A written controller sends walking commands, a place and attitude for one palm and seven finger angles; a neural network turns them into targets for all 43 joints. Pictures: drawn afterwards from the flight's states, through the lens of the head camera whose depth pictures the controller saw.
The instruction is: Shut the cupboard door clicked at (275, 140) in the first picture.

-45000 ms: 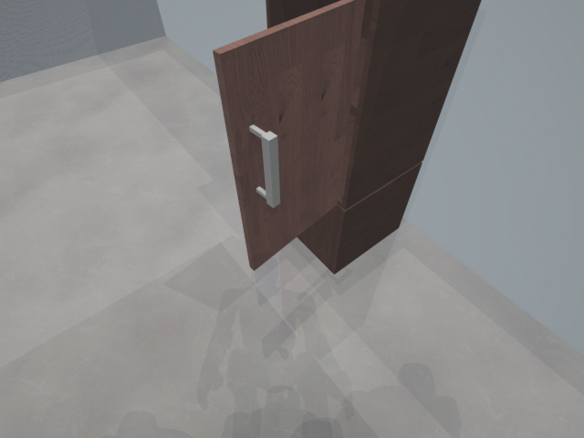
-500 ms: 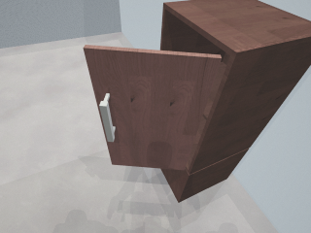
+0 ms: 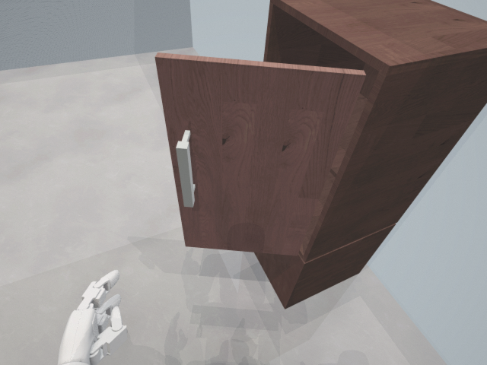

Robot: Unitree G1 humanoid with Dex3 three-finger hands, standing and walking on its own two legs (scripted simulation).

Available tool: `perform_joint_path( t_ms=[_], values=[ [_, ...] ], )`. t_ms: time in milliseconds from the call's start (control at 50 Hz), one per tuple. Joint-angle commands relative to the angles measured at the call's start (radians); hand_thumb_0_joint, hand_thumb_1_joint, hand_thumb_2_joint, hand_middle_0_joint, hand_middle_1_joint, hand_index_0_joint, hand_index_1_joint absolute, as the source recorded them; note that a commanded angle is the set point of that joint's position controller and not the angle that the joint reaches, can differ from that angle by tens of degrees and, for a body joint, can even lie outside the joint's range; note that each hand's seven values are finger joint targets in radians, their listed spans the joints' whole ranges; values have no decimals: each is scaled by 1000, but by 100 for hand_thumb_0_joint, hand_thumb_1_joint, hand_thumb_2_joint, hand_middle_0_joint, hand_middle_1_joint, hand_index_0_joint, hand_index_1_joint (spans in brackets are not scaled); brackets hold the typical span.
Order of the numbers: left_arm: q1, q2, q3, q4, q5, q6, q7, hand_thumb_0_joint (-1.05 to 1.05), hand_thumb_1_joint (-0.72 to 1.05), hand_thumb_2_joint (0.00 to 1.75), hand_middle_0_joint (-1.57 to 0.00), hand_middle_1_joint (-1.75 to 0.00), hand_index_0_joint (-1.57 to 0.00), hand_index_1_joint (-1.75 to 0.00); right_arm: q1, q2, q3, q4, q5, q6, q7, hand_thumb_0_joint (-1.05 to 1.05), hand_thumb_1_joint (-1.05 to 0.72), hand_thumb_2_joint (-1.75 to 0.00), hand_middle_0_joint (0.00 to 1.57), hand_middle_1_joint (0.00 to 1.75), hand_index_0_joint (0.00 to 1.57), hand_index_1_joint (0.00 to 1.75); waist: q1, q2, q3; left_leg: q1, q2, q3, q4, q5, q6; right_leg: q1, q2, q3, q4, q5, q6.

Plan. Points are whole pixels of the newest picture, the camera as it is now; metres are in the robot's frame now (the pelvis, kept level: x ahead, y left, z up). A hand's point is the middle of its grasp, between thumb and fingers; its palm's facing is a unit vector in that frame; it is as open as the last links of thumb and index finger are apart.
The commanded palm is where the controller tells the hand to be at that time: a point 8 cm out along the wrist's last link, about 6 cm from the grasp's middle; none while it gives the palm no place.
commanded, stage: raise the hand and make a fist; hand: left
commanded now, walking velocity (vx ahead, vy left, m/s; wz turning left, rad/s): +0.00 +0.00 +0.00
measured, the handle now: (188, 170) +0.49 +0.13 +0.03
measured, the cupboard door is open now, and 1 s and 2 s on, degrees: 61 61 61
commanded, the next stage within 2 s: bring the fist close to the handle in 1.76 s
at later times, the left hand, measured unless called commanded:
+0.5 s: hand (141, 323) +0.20 +0.17 -0.02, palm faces -0.05 -1.00 -0.04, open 5.0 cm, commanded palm +0.17 +0.23 -0.02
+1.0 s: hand (139, 292) +0.23 +0.17 +0.01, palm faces -0.03 -1.00 -0.03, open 3.2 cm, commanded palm +0.21 +0.23 +0.01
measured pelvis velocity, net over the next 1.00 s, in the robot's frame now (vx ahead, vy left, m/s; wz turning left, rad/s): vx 0.04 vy -0.02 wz -0.01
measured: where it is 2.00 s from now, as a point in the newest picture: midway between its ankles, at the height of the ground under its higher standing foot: outside the picture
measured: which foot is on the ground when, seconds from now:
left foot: down 0.00-1.00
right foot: down 0.00-1.00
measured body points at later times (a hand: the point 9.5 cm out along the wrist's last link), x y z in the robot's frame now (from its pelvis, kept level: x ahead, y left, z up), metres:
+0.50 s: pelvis +0.00 -0.01 -0.08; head +0.05 +0.01 +0.36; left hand +0.19 +0.22 -0.02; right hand +0.22 -0.21 -0.13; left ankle +0.04 +0.05 -0.73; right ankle +0.05 -0.12 -0.73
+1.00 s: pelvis +0.04 -0.02 -0.06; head +0.08 +0.00 +0.39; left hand +0.23 +0.23 +0.01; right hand +0.23 -0.25 -0.12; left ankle +0.04 +0.05 -0.73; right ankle +0.05 -0.12 -0.73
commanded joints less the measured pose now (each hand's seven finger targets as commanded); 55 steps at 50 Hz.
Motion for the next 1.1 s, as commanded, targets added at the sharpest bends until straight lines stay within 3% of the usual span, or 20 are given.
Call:
perform_joint_path(
  t_ms=[0, 20, 40, 60, 80, 100, 140, 180, 240, 300, 360, 440, 480, 520, 580, 660, 780, 880, 960, 1080],
  values=[
    [140, -4, 109, 102, -97, -327, -185, 0, 90, 90, -35, -46, -35, -46, -186, -190, -80, -270, -7, -87, 34, 0, -90, -90, 20, 30, 20, 30, 69, -90, -32, -309, 63, -108, 165, -155, -92, -321, 29, -21, 73, -130, -36],
    [154, 25, 140, 105, -130, -418, -263, 0, 90, 90, -36, -48, -36, -48, -206, -190, -88, -301, -12, -84, 39, 0, -90, -90, 20, 30, 20, 30, 83, -140, -77, -405, 55, -93, 253, -180, -93, -364, 18, 22, 122, -189, -38],
    [138, 24, 107, 107, -151, -500, -347, 0, 90, 90, -38, -50, -38, -50, -230, -195, -94, -336, -9, -83, 43, 0, -90, -90, 20, 30, 20, 30, 71, -190, -53, -512, 51, -88, 306, -280, -98, -426, 8, 65, 157, -330, -38],
    [121, 56, 117, 97, -164, -538, -404, 0, 90, 90, -40, -52, -40, -52, -253, -207, -101, -389, 2, -82, 43, 0, -90, -90, 20, 30, 20, 30, 76, -214, -61, -594, 47, -82, 343, -361, -84, -444, 4, 107, 183, -425, -38],
    [128, 95, 145, 84, -171, -530, -439, 0, 90, 90, -42, -54, -42, -54, -258, -213, -106, -429, 16, -73, 44, 0, -90, -90, 20, 30, 20, 30, 98, -153, -76, -621, 50, -80, 356, -377, -74, -443, 8, 138, 204, -432, -43],
    [93, 107, 136, -30, -189, -506, -460, 0, 90, 90, -44, -56, -44, -56, -278, -223, -103, -491, 24, -68, 42, 0, -90, -90, 20, 30, 20, 30, 109, -103, -154, -619, 45, -79, 357, -407, -59, -427, 13, 149, 226, -442, -36],
    [52, 137, 165, -193, -222, -420, -446, 0, 90, 90, -47, -60, -47, -60, -267, -221, -92, -546, 38, -51, 27, 0, -90, -90, 20, 30, 20, 30, 117, 6, -249, -569, 59, -124, 302, -485, -54, -429, 27, 119, 259, -413, -29],
    [-32, 158, 169, -379, -219, -372, -383, 0, 90, 90, -51, -64, -51, -64, -253, -222, -84, -553, 37, -41, 10, 0, -90, -90, 20, 30, 20, 30, 103, 80, -274, -527, 83, -191, 257, -547, -64, -477, 47, 82, 308, -364, -30],
    [-132, 161, 100, -632, -160, -380, -274, 0, 90, 90, -57, -70, -57, -70, -211, -210, -71, -541, 28, -40, -11, 0, -90, -90, 20, 30, 20, 30, 44, 163, -242, -450, 106, -251, 247, -554, -51, -515, 55, 56, 322, -273, -30],
    [-145, 131, 31, -660, -112, -402, -231, 0, 90, 90, -62, -76, -62, -76, -195, -209, -59, -492, 18, -42, -23, 0, -90, -90, 20, 30, 20, 30, 7, 196, -213, -418, 122, -297, 275, -503, -58, -593, 65, 29, 366, -196, -27],
    [-43, 121, 23, -543, -102, -353, -260, 0, 90, 90, -68, -82, -68, -82, -184, -203, -54, -476, 21, -35, -24, 0, -90, -90, 20, 30, 20, 30, 3, 166, -205, -443, 113, -269, 299, -420, -56, -564, 67, 12, 336, -161, -26],
    [65, 153, 108, -453, -140, -225, -325, 0, 90, 90, -75, -90, -75, -90, -188, -183, -56, -506, 36, -7, -28, 0, -90, -90, 20, 30, 20, 30, 53, 77, -287, -462, 93, -195, 319, -235, -50, -396, 69, 23, 268, -92, -31],
    [90, 189, 187, -467, -168, -194, -335, 0, 90, 90, -79, -94, -79, -94, -195, -166, -55, -512, 34, 5, -33, 0, -90, -90, 20, 30, 20, 30, 88, 77, -351, -455, 84, -159, 348, -91, -48, -300, 69, 38, 267, -1, -36],
    [119, 163, 198, -521, -197, -207, -339, 0, 90, 90, -82, -98, -82, -98, -188, -148, -59, -510, 31, 6, -30, 0, -90, -90, 20, 30, 20, 30, 96, 90, -407, -415, 84, -138, 365, 56, -59, -241, 62, 32, 278, 134, -29],
    [110, 145, 195, -504, -211, -254, -340, 0, 90, 90, -88, -104, -88, -104, -181, -142, -57, -488, 21, 1, -26, 0, -90, -90, 20, 30, 20, 30, 77, 52, -362, -441, 87, -134, 398, 117, -57, -251, 60, 41, 294, 229, -20],
    [124, 118, 148, -504, -206, -308, -363, 0, 90, 90, -95, -112, -95, -112, -169, -159, -72, -480, 25, -13, -17, 0, -90, -90, 20, 30, 20, 30, 49, 56, -353, -415, 94, -135, 396, 113, -63, -302, 57, 34, 293, 197, -15],
    [88, 176, 184, -549, -202, -295, -357, 0, 90, 90, -106, -124, -106, -124, -168, -170, -75, -493, 29, 2, -26, 0, -90, -90, 20, 30, 20, 30, 59, 94, -351, -395, 90, -130, 370, 90, -55, -280, 60, 44, 268, 156, -23],
    [89, 168, 185, -556, -196, -283, -322, 0, 90, 90, -115, -134, -115, -134, -160, -166, -73, -501, 32, 27, -27, 0, -90, -90, 20, 30, 20, 30, 59, 103, -333, -356, 94, -127, 335, 108, -56, -261, 65, 29, 245, 165, -23],
    [58, 140, 143, -524, -187, -265, -315, 0, 90, 90, -123, -142, -123, -142, -156, -173, -64, -510, 37, 37, -23, 0, -90, -90, 20, 30, 20, 30, 36, 86, -286, -346, 99, -132, 299, 36, -55, -283, 66, 14, 212, 101, -19],
    [-10, 183, 157, -519, -174, -245, -307, 0, 90, 90, -130, -150, -130, -150, -155, -182, -52, -515, 34, 40, -25, 0, -90, -90, 20, 30, 20, 30, 38, 112, -276, -311, 102, -138, 263, 11, -48, -254, 65, 15, 181, 83, -25]
  ],
)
